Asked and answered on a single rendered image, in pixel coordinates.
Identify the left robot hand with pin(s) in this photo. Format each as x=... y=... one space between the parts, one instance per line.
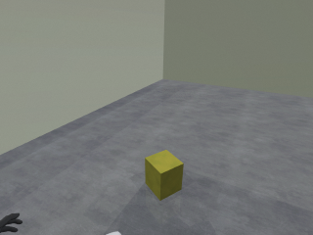
x=9 y=219

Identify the carton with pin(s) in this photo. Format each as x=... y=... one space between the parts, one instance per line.
x=163 y=174

